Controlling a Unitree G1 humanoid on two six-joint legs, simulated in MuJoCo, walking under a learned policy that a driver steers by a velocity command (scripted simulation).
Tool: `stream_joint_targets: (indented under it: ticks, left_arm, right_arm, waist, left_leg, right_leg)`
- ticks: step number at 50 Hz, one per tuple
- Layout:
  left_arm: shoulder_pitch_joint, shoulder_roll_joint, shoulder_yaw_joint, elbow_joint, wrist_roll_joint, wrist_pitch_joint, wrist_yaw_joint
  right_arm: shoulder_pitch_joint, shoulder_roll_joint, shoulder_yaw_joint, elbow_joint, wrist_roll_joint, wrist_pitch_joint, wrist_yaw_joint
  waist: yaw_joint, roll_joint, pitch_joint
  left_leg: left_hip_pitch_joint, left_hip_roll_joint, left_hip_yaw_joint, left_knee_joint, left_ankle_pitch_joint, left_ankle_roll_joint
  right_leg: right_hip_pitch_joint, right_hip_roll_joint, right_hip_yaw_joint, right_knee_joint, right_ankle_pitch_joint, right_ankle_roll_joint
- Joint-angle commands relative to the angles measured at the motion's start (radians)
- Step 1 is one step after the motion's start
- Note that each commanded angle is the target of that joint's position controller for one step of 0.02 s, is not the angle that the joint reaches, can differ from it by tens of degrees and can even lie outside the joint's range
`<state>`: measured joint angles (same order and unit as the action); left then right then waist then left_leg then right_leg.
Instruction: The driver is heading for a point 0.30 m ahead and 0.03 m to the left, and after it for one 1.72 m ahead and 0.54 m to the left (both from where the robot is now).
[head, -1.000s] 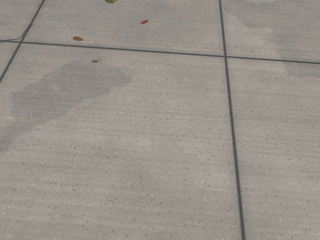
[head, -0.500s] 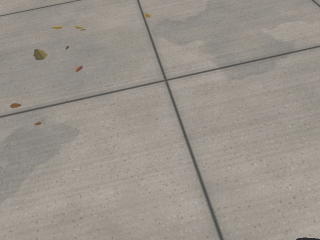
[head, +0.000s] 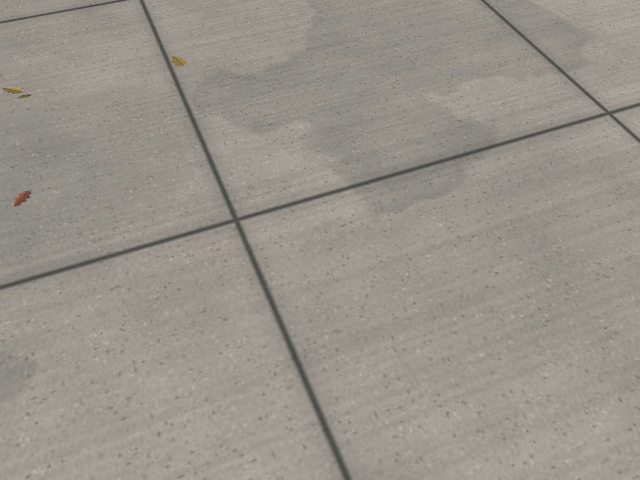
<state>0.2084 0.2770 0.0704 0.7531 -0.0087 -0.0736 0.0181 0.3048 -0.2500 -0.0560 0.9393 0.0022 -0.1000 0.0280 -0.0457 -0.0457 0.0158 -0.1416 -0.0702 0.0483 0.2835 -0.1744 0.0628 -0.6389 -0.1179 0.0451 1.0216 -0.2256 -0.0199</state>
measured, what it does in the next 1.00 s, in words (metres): walks ahead, turning left: right foot, then left foot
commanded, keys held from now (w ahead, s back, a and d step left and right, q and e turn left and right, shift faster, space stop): w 0.28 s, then w+q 0.72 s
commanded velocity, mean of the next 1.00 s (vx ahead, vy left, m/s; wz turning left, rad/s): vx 0.50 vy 0.00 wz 0.28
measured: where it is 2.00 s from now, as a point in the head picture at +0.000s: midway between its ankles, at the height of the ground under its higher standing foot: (203, 257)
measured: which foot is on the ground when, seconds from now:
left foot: down 0.00-0.28, up 0.30-0.80, down 0.82-1.00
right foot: up 0.00-0.24, down 0.26-0.84, up 0.86-1.00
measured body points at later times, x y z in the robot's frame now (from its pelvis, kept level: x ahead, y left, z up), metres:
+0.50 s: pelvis +0.29 -0.07 +0.00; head +0.31 -0.07 +0.45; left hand +0.35 +0.21 -0.11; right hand +0.41 -0.34 -0.13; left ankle +0.33 +0.11 -0.66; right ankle +0.30 -0.15 -0.75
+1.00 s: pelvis +0.56 +0.04 -0.01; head +0.59 +0.06 +0.44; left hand +0.61 +0.34 -0.11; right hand +0.75 -0.20 -0.12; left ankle +0.57 +0.10 -0.75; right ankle +0.60 -0.14 -0.66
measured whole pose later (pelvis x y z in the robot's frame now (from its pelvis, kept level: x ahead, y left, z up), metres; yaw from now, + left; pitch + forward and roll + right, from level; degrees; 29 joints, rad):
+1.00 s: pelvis +0.56 +0.04 -0.01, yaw +21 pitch +2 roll +0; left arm 0.16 0.29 0.06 0.76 0.00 -0.12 0.01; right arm 0.26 -0.28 -0.08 0.77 0.01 -0.05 0.03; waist -0.02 -0.02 0.05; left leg -0.28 -0.11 -0.02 0.43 -0.17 0.11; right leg -0.52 -0.09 0.06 1.14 -0.35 0.02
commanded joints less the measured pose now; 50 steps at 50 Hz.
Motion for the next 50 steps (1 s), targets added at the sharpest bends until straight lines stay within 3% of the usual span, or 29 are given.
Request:
stream_joint_targets:
  ticks: [1, 4, 7, 9, 11, 12, 13, 14, 15, 16, 17, 18, 20, 22, 24, 30, 35, 38, 39, 40, 41, 42, 43, 44, 45, 46, 47, 48, 50]
  left_arm:
    - [-0.032, 0.029, 0.000, -0.070, 0.006, -0.012, -0.006]
    - [-0.148, 0.012, -0.013, -0.097, -0.002, -0.021, -0.022]
    - [-0.232, 0.024, -0.015, -0.131, -0.012, -0.025, -0.041]
    - [-0.253, 0.044, -0.010, -0.150, -0.012, -0.028, -0.053]
    - [-0.186, 0.081, 0.004, -0.140, -0.009, -0.029, -0.056]
    - [-0.065, 0.113, 0.023, -0.106, -0.005, -0.029, -0.053]
    - [0.109, 0.166, 0.047, -0.059, 0.000, -0.026, -0.043]
    - [0.241, 0.274, 0.069, -0.043, 0.025, -0.022, -0.034]
    - [0.268, 0.230, 0.058, -0.030, 0.009, -0.019, -0.039]
    - [0.210, 0.160, 0.035, -0.039, 0.008, -0.019, -0.037]
    - [0.136, 0.130, 0.024, -0.050, 0.009, -0.019, -0.033]
    - [0.072, 0.103, 0.015, -0.048, 0.013, -0.022, -0.036]
    - [0.003, 0.069, 0.008, -0.044, 0.021, -0.039, -0.041]
    - [-0.002, 0.075, 0.013, -0.024, 0.023, -0.054, -0.041]
    - [0.008, 0.091, 0.019, -0.004, 0.030, -0.060, -0.032]
    - [0.050, 0.122, 0.027, 0.036, 0.023, -0.049, -0.006]
    - [0.131, 0.150, 0.040, 0.083, 0.003, -0.014, 0.000]
    - [0.105, 0.183, 0.049, 0.080, -0.007, 0.009, 0.009]
    - [0.092, 0.197, 0.052, 0.075, -0.009, 0.017, 0.014]
    - [0.073, 0.205, 0.052, 0.070, -0.011, 0.026, 0.017]
    - [0.069, 0.197, 0.045, 0.058, -0.007, 0.022, 0.022]
    - [0.139, 0.060, 0.006, 0.011, 0.030, -0.001, 0.009]
    - [0.105, 0.068, -0.008, -0.014, 0.003, -0.048, -0.006]
    - [-0.004, 0.128, 0.008, -0.042, -0.035, -0.076, -0.020]
    - [-0.033, 0.123, 0.003, -0.051, -0.035, -0.088, -0.020]
    - [-0.039, 0.122, 0.008, -0.042, -0.009, -0.089, -0.011]
    - [-0.028, 0.139, 0.019, -0.038, 0.010, -0.079, -0.006]
    - [-0.013, 0.138, 0.022, -0.039, 0.015, -0.065, -0.008]
    - [-0.006, 0.108, 0.017, -0.048, 0.022, -0.044, -0.007]
  right_arm:
    - [-0.054, -0.157, -0.027, -0.067, 0.009, -0.012, -0.015]
    - [0.004, -0.174, -0.025, -0.053, 0.018, -0.003, -0.018]
    - [0.068, -0.184, -0.025, -0.029, 0.024, 0.011, -0.019]
    - [0.079, -0.196, -0.028, -0.019, 0.025, 0.025, -0.023]
    - [0.060, -0.215, -0.034, -0.021, 0.024, 0.036, -0.027]
    - [0.039, -0.213, -0.032, -0.026, 0.023, 0.042, -0.029]
    - [0.036, -0.184, -0.020, -0.039, 0.012, 0.044, -0.031]
    - [0.127, -0.082, 0.013, -0.071, -0.004, 0.029, -0.027]
    - [0.158, -0.060, 0.025, -0.050, 0.011, 0.007, -0.018]
    - [0.074, -0.168, -0.004, -0.066, 0.042, -0.005, -0.012]
    - [-0.010, -0.175, -0.007, -0.089, 0.054, -0.009, -0.012]
    - [-0.043, -0.160, -0.008, -0.093, 0.043, -0.004, -0.015]
    - [-0.006, -0.133, -0.016, -0.076, 0.032, 0.030, -0.021]
    - [0.011, -0.097, -0.014, -0.070, 0.032, 0.054, -0.023]
    - [-0.032, -0.094, -0.019, -0.088, 0.030, 0.063, -0.027]
    - [-0.197, -0.066, -0.011, -0.143, 0.014, 0.050, 0.001]
    - [-0.331, -0.056, -0.001, -0.227, 0.016, 0.049, 0.029]
    - [-0.300, -0.086, -0.016, -0.256, 0.020, 0.053, 0.042]
    - [-0.231, -0.111, -0.031, -0.249, 0.023, 0.055, 0.041]
    - [-0.097, -0.155, -0.057, -0.221, 0.027, 0.056, 0.036]
    - [0.074, -0.228, -0.093, -0.180, 0.026, 0.062, 0.018]
    - [0.119, -0.341, -0.117, -0.169, 0.029, 0.067, -0.002]
    - [0.121, -0.319, -0.101, -0.204, 0.019, 0.052, 0.003]
    - [0.104, -0.246, -0.081, -0.200, 0.011, 0.043, 0.005]
    - [0.052, -0.204, -0.071, -0.205, 0.018, 0.035, 0.005]
    - [-0.024, -0.171, -0.062, -0.219, 0.021, 0.033, 0.004]
    - [-0.072, -0.137, -0.050, -0.238, 0.014, 0.032, 0.001]
    - [-0.089, -0.134, -0.047, -0.252, 0.007, 0.032, -0.003]
    - [-0.080, -0.158, -0.053, -0.255, 0.012, 0.029, -0.013]
  waist:
    - [0.027, 0.098, 0.019]
    - [-0.018, 0.096, 0.035]
    - [-0.044, 0.100, 0.056]
    - [-0.031, 0.107, 0.056]
    - [0.023, 0.130, 0.009]
    - [0.093, 0.127, -0.064]
    - [0.165, 0.103, -0.185]
    - [0.155, -0.103, -0.359]
    - [0.152, -0.232, -0.465]
    - [0.163, -0.134, -0.316]
    - [0.143, -0.078, -0.192]
    - [0.107, -0.017, -0.110]
    - [0.047, -0.046, -0.055]
    - [0.026, -0.035, -0.029]
    - [0.026, -0.017, 0.002]
    - [0.078, 0.005, 0.050]
    - [0.126, 0.015, 0.092]
    - [0.079, -0.032, 0.037]
    - [0.035, -0.054, -0.013]
    - [-0.043, -0.049, -0.085]
    - [-0.125, 0.000, -0.175]
    - [-0.049, 0.260, -0.249]
    - [-0.055, 0.232, -0.408]
    - [-0.090, 0.154, -0.305]
    - [-0.058, 0.102, -0.198]
    - [-0.008, 0.044, -0.123]
    - [0.028, 0.053, -0.093]
    - [0.051, 0.067, -0.081]
    - [0.066, 0.068, -0.065]
  left_leg:
    - [-0.010, 0.262, -0.171, -0.163, 0.262, 0.168]
    - [-0.008, 0.233, -0.110, -0.160, 0.250, 0.138]
    - [0.087, 0.278, -0.128, -0.130, 0.235, 0.133]
    - [0.168, 0.316, -0.139, -0.086, 0.289, 0.118]
    - [0.212, 0.322, -0.128, 0.014, 0.490, 0.096]
    - [0.194, 0.288, -0.092, 0.158, 0.636, 0.075]
    - [0.071, 0.237, -0.056, 0.378, 0.590, 0.043]
    - [-0.299, 0.111, -0.008, 0.780, 0.197, -0.020]
    - [-0.505, 0.017, -0.122, 0.988, -0.388, -0.034]
    - [-0.603, 0.080, -0.177, 1.063, -0.364, -0.017]
    - [-0.613, 0.130, -0.150, 1.038, -0.276, -0.008]
    - [-0.576, 0.169, -0.137, 0.970, -0.204, -0.013]
    - [-0.466, 0.210, -0.149, 0.891, -0.117, -0.025]
    - [-0.452, 0.210, -0.153, 0.866, -0.068, -0.039]
    - [-0.515, 0.205, -0.178, 0.803, 0.016, -0.051]
    - [-0.531, 0.179, -0.105, 0.487, 0.289, -0.053]
    - [-0.610, 0.163, -0.038, 0.366, 0.183, -0.015]
    - [-0.492, 0.094, 0.045, 0.350, 0.029, 0.034]
    - [-0.390, 0.053, 0.075, 0.357, -0.021, 0.056]
    - [-0.205, 0.009, 0.087, 0.310, 0.002, 0.088]
    - [0.094, 0.028, -0.006, 0.259, 0.049, 0.134]
    - [0.444, 0.288, -0.496, 0.224, -0.010, 0.287]
    - [0.579, 0.417, -0.914, 0.046, -0.110, 0.403]
    - [0.531, 0.386, -0.775, 0.016, -0.070, 0.339]
    - [0.392, 0.340, -0.624, 0.023, -0.001, 0.296]
    - [0.233, 0.296, -0.520, 0.016, 0.092, 0.261]
    - [0.124, 0.265, -0.453, -0.005, 0.181, 0.248]
    - [0.056, 0.249, -0.432, -0.028, 0.224, 0.247]
    - [-0.024, 0.233, -0.383, -0.052, 0.305, 0.252]
  right_leg:
    - [-0.043, -0.028, -0.001, -0.171, 0.164, 0.018]
    - [0.030, 0.018, -0.048, -0.364, 0.306, 0.016]
    - [0.019, 0.038, -0.047, -0.453, 0.307, 0.003]
    - [0.013, 0.049, -0.041, -0.491, 0.236, -0.020]
    - [0.125, 0.083, -0.063, -0.516, 0.163, -0.050]
    - [0.292, 0.114, -0.092, -0.542, 0.171, -0.078]
    - [0.563, 0.072, -0.052, -0.511, 0.201, -0.118]
    - [0.975, -0.197, 0.341, -0.502, 0.150, -0.252]
    - [1.083, -0.313, 0.692, -0.671, 0.013, -0.336]
    - [0.974, -0.279, 0.581, -0.697, -0.050, -0.278]
    - [0.820, -0.239, 0.419, -0.716, -0.001, -0.237]
    - [0.673, -0.196, 0.310, -0.757, 0.063, -0.213]
    - [0.514, -0.144, 0.177, -0.835, 0.107, -0.184]
    - [0.457, -0.136, 0.094, -0.886, 0.169, -0.191]
    - [0.463, -0.135, 0.024, -0.908, 0.219, -0.188]
    - [0.530, -0.108, -0.161, -0.927, 0.270, -0.142]
    - [0.726, -0.169, -0.208, -0.851, 0.375, -0.133]
    - [0.780, -0.179, -0.247, -0.701, 0.779, -0.103]
    - [0.776, -0.173, -0.259, -0.592, 0.946, -0.090]
    - [0.727, -0.145, -0.280, -0.410, 0.999, -0.066]
    - [0.538, -0.104, -0.286, -0.150, 0.816, -0.023]
    - [0.091, 0.061, -0.255, 0.220, -0.044, 0.046]
    - [-0.092, 0.177, -0.003, 0.408, -0.382, 0.050]
    - [-0.193, 0.112, 0.062, 0.410, -0.304, 0.025]
    - [-0.187, 0.066, 0.050, 0.326, -0.217, 0.006]
    - [-0.127, 0.028, 0.042, 0.230, -0.162, 0.009]
    - [-0.053, 0.005, 0.043, 0.168, -0.126, 0.017]
    - [-0.002, -0.001, 0.042, 0.135, -0.105, 0.027]
    - [0.025, 0.000, 0.022, 0.047, -0.076, 0.057]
